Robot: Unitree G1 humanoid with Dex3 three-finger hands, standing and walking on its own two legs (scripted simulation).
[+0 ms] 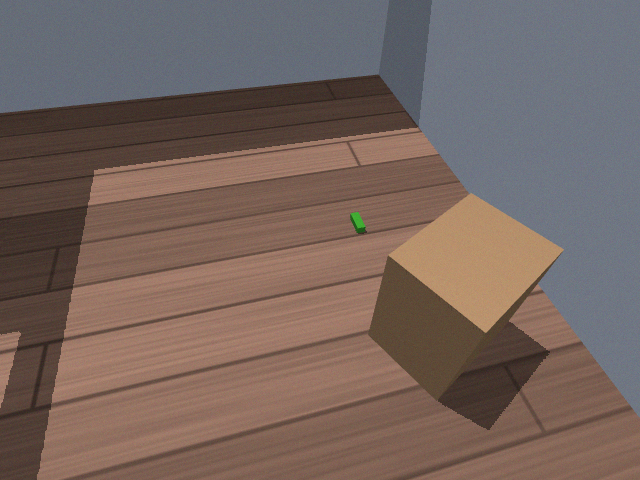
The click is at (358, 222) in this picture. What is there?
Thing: small brick
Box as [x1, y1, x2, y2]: [350, 212, 365, 232]
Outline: 351,213 350,218 356,231 364,231 365,227 358,212
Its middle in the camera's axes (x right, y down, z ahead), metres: +0.17 -0.07 +1.72
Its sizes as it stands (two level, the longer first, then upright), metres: 0.095 0.037 0.031
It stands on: the floor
